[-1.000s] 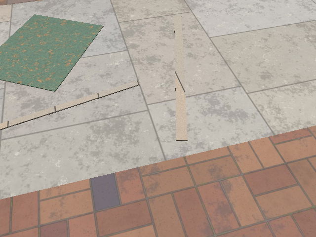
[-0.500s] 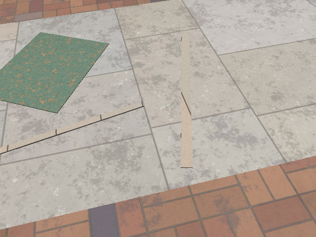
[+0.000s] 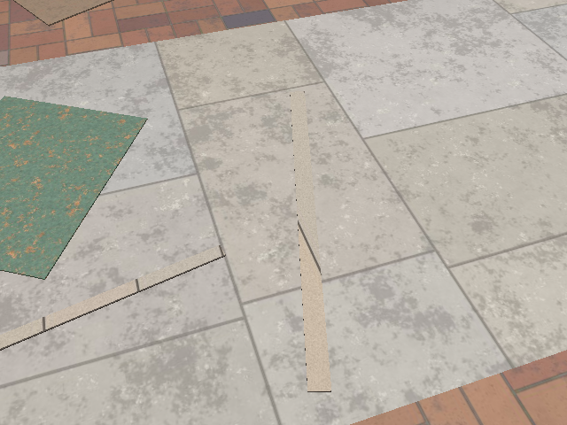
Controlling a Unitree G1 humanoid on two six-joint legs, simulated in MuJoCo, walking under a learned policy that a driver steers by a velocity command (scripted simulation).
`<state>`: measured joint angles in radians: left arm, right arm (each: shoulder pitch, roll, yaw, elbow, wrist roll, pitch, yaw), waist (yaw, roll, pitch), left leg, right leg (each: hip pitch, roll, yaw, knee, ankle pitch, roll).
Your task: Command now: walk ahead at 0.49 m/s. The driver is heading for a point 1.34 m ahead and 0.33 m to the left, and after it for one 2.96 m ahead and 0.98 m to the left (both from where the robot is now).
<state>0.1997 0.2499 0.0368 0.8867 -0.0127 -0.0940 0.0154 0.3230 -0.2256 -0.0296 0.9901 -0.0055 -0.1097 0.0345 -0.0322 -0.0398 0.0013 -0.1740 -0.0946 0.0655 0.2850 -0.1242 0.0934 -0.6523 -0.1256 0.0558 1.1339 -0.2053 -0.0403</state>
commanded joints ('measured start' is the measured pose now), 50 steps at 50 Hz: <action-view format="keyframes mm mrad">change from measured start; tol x32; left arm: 1 34 43 12 -42 12 5 7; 50 7 141 39 -101 11 -65 -7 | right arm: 1 -40 -134 -22 -56 2 -17 -20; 50 -96 -125 -65 -252 12 26 -7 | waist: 1 47 74 54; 17 149 -232 -384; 50 27 28 -93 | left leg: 1 -97 284 -216 -204 66 172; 13 192 347 -187 -7 206 85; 15 59 245 -97 374 389 30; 18 -620 104 -188 1061 -375 -27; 39 -603 168 -54 335 115 -8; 43 -171 27 64 289 -3 72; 46 621 448 -920 31 -123 366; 50 115 291 -464 -22 164 219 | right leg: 1 -28 -43 4 -145 155 27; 12 52 47 -50 -618 145 -11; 15 563 51 -38 -638 131 -97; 17 1064 -286 676 -821 -55 -290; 23 491 -94 153 -975 184 -176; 38 764 -151 -153 -970 374 -111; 43 733 -120 -245 -512 991 -44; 46 -101 182 21 327 -359 49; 50 -20 13 38 86 -126 19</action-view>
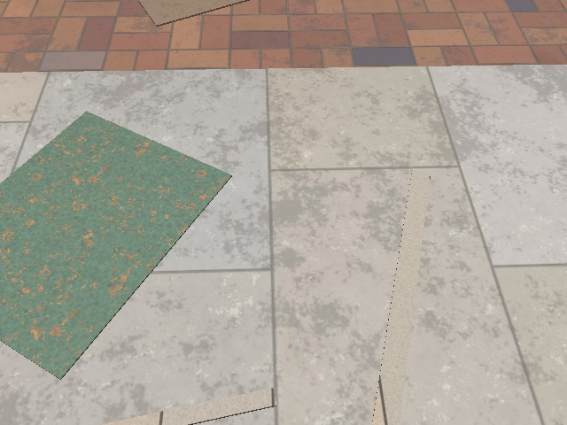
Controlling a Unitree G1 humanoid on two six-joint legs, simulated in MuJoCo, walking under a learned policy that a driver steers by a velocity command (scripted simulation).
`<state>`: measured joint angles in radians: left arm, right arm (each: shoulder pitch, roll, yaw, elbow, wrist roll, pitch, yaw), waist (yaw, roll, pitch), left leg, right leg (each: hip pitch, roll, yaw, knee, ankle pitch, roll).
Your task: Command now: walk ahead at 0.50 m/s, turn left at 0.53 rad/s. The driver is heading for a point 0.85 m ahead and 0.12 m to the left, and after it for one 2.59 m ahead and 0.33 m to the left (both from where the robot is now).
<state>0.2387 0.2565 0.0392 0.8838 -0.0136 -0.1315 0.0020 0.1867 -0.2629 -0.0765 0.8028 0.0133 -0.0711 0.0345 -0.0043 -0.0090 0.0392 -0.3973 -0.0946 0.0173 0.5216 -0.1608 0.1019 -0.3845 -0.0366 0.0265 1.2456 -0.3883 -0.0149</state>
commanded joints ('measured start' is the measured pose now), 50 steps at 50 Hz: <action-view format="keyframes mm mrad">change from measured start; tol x32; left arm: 1 -18 126 40 -105 18 -12 7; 14 -321 103 34 -247 8 -5 -14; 20 135 284 97 -155 34 -8 -8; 50 47 136 35 -104 1 34 -10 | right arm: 1 26 -89 -17 -74 -7 -11 -9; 50 48 -103 -1 -138 -19 -17 -2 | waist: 1 21 10 -114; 18 61 123 -167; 20 41 -374 -395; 39 79 -90 2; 45 -73 346 -402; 50 6 101 -85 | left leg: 1 273 273 -399 -282 218 211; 16 281 231 -449 -126 117 97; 22 -409 93 -211 786 -300 -64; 42 72 99 26 -41 65 -13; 45 778 499 -706 -172 -82 233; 50 301 330 -323 -310 75 133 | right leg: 1 -246 -83 65 -69 65 6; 16 -65 42 50 -788 332 16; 20 767 -394 711 -898 101 -266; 26 270 -198 271 -1038 257 -182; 40 354 -229 70 -1031 442 -155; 43 263 -143 -31 -679 693 -85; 46 -404 8 68 36 -176 -14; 50 -290 -112 40 -100 105 -7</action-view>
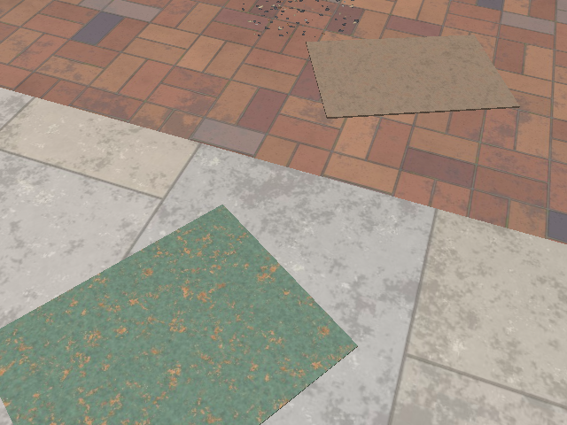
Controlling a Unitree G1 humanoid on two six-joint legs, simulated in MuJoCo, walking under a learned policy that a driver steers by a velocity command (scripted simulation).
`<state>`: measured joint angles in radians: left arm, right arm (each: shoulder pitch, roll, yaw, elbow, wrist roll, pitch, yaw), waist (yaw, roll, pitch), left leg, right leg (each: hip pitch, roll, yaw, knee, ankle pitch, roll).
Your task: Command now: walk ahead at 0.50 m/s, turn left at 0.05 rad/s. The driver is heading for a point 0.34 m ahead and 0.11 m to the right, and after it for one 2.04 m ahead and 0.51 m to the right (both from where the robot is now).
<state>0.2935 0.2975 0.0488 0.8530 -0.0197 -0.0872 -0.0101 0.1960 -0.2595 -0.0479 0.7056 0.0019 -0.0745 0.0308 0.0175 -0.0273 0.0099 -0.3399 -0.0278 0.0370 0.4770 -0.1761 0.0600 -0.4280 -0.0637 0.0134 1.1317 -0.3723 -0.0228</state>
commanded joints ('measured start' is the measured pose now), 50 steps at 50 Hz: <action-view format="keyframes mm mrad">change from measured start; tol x32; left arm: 1 5 76 23 -68 7 0 2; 17 -344 22 1 -219 -1 10 -56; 24 148 199 77 -158 -3 19 -29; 50 25 135 30 -185 -13 12 12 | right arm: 1 35 -106 -31 -34 -6 -21 2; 23 256 -35 6 32 -34 -13 -47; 42 -241 -115 -15 -98 0 -55 -4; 50 167 -155 -44 3 14 -39 -8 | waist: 1 -3 123 -54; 17 -99 79 70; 23 16 -240 -343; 50 -113 139 -131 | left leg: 1 209 253 -312 -290 127 181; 15 404 284 1 -319 276 111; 21 395 245 118 190 922 18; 22 140 201 126 505 612 -21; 23 -315 -26 20 840 -357 -83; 24 -429 -1 -158 930 -384 -64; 38 -163 63 -69 123 321 -115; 45 -41 25 -46 -41 129 -6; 48 712 422 -731 -104 -62 264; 50 523 369 -625 -186 -278 186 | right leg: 1 -217 -86 49 -5 111 8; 18 -272 23 -47 -542 302 -53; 21 145 136 -117 -596 272 -127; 24 863 -264 788 -797 91 -388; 32 188 -81 291 -914 516 -286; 46 325 -40 259 -519 645 -121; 48 -219 170 119 61 -186 -13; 50 -375 64 138 152 -91 -17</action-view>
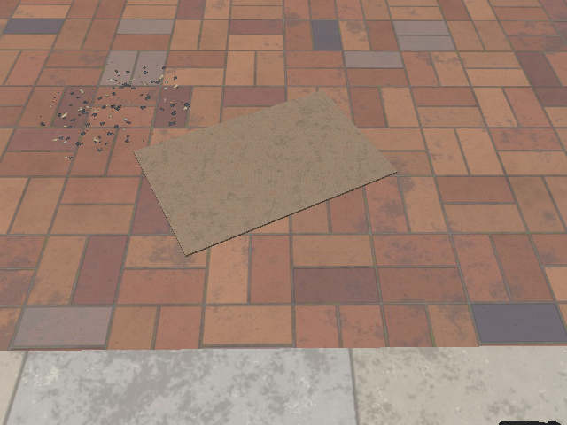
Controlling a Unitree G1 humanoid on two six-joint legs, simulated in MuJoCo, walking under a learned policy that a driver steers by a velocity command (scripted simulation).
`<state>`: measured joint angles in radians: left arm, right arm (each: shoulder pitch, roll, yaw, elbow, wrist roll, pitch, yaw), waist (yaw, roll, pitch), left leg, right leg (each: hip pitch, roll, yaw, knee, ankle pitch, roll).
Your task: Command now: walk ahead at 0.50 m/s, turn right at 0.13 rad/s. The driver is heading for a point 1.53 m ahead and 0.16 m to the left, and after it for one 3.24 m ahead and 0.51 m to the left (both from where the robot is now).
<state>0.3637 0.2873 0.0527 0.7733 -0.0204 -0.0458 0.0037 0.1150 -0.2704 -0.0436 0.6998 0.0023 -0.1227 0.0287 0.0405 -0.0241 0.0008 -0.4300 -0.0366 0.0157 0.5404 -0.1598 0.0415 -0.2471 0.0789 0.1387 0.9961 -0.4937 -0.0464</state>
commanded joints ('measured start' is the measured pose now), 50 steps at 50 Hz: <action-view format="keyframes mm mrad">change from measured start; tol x16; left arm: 1 -103 133 23 -119 1 -31 -2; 18 -402 44 4 -212 1 -47 -43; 24 99 239 73 -95 22 -38 -28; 30 -138 85 23 -103 25 -50 -36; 50 108 48 1 21 18 -19 3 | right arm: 1 192 -131 -39 -2 -1 15 -6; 24 371 -49 7 92 1 33 -28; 44 -169 -69 -5 -46 14 30 15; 47 -97 -105 -19 -35 11 24 21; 50 304 -288 -85 60 -16 30 -2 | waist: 1 -113 71 -50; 19 -110 109 49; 22 47 85 -146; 24 51 -265 -407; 28 -11 -43 -44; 43 41 -30 71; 47 -19 -61 23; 50 -137 175 -335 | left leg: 1 484 338 -505 -275 -187 191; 8 290 245 -232 -387 194 202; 17 398 262 -148 -341 212 148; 22 353 199 -69 62 537 67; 24 -225 -15 -89 651 -423 -19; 26 -362 93 -103 724 -303 -3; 39 -209 143 -41 124 260 -59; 46 -176 99 -30 -31 117 3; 49 342 93 -23 -36 137 87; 50 765 351 -427 -36 44 233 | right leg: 1 -528 -118 -24 245 104 9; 13 -362 -158 -120 -348 547 62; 19 -332 -125 -126 -479 444 7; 22 133 -113 -141 -511 461 -72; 24 664 -479 551 -623 273 -279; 31 80 -298 103 -831 467 -200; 45 291 -336 -32 -782 580 -139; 48 298 -293 -77 -563 913 -94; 50 -225 -104 -178 49 502 15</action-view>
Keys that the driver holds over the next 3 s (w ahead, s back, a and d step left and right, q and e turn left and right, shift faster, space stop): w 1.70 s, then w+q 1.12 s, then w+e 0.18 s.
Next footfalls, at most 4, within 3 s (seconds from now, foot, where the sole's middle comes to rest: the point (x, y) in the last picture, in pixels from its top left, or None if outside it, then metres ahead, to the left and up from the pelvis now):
0.44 right None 0.40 -0.14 -0.76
0.98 left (266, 337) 0.70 0.09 -0.76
1.52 right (358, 247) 0.99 -0.15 -0.76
2.06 left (275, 171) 1.28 0.10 -0.76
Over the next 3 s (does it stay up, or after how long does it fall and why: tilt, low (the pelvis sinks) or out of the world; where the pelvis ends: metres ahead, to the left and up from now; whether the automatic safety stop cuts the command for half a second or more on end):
stays up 1.61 0.14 0.01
